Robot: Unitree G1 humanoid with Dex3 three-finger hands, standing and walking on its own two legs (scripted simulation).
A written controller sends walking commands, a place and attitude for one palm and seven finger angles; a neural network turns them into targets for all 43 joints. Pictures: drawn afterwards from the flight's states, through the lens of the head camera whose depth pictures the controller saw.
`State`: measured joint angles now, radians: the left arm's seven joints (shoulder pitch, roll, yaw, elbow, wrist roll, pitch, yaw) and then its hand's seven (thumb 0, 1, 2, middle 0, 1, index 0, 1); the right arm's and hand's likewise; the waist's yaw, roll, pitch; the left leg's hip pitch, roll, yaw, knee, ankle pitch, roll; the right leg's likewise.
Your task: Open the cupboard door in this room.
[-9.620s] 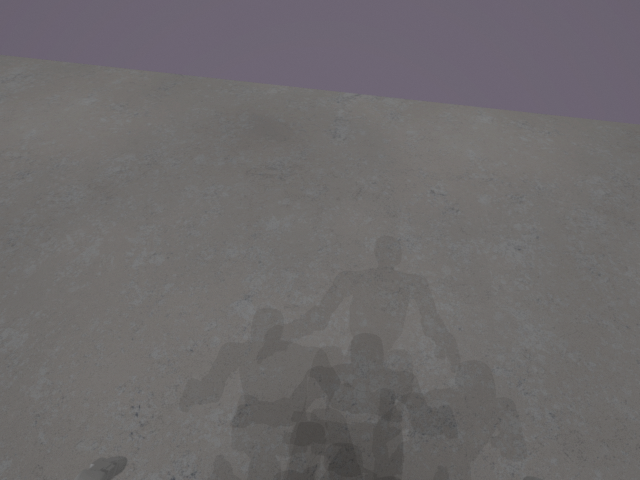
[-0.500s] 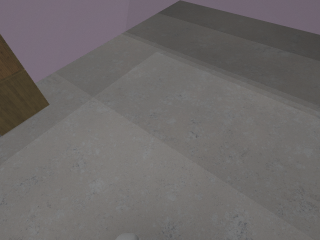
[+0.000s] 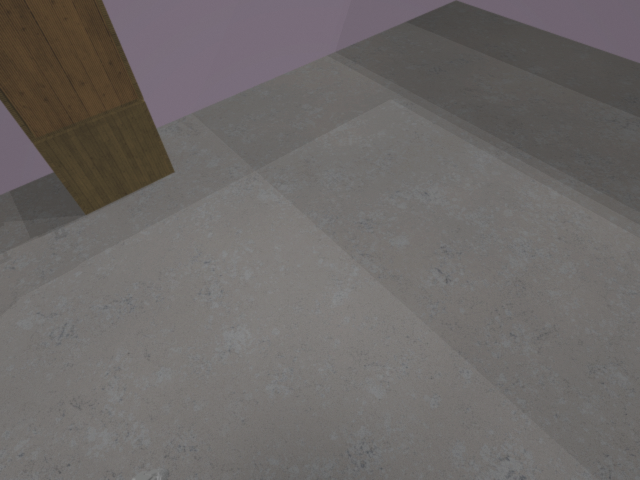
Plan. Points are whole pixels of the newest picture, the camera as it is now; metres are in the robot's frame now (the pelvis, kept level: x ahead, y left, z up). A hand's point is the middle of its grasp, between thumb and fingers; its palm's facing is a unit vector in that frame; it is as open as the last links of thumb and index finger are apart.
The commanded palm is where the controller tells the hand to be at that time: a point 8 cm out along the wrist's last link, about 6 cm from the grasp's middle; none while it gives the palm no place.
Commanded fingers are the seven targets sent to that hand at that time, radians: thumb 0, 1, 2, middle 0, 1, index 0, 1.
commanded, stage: turn or walk to find it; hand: left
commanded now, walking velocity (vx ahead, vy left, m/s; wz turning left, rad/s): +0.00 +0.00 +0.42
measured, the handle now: out of the picture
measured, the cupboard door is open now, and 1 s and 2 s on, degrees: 0 0 0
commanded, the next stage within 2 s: stand and wait in 0.20 s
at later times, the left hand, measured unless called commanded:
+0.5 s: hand out of the picture -0.06 +0.21 -0.18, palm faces +0.22 -0.95 -0.22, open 7.4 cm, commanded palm none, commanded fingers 0.00 0.90 0.90 -0.20 -0.30 -0.20 -0.30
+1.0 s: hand out of the picture -0.06 +0.17 -0.16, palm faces +0.18 -0.96 -0.20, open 7.3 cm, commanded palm none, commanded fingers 0.00 0.90 0.90 -0.20 -0.30 -0.20 -0.30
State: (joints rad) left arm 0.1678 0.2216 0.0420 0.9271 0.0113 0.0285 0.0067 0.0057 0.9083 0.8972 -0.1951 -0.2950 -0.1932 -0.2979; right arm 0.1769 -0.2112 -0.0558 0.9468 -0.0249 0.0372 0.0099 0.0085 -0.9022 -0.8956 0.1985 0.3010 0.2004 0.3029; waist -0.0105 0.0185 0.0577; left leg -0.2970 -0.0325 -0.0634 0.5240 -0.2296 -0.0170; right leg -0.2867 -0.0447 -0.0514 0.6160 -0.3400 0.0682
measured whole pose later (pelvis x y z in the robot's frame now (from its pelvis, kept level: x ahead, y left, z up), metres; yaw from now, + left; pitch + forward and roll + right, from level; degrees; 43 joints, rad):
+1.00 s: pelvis -0.04 +0.00 +0.01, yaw +10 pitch -2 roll +1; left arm 0.26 0.15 -0.01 1.14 0.01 0.01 0.02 0.01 0.92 0.90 -0.20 -0.30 -0.20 -0.30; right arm 0.27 -0.17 -0.02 1.15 -0.01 0.00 -0.02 0.00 -0.92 -0.90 0.19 0.30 0.20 0.30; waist 0.00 0.01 0.03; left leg -0.16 0.02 0.06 0.42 -0.22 -0.01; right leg -0.18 -0.05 -0.08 0.47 -0.25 0.00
